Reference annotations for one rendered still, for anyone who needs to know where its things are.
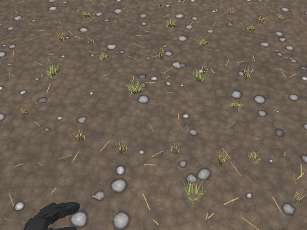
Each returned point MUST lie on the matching left robot hand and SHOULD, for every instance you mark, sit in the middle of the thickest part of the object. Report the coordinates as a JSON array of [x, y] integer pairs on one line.
[[51, 213]]

